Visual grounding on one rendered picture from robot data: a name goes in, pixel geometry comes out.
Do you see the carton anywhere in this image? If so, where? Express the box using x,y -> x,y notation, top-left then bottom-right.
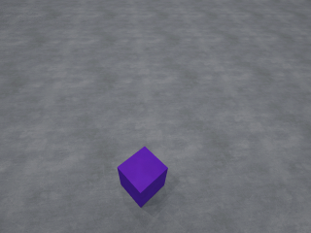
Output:
117,147 -> 168,208

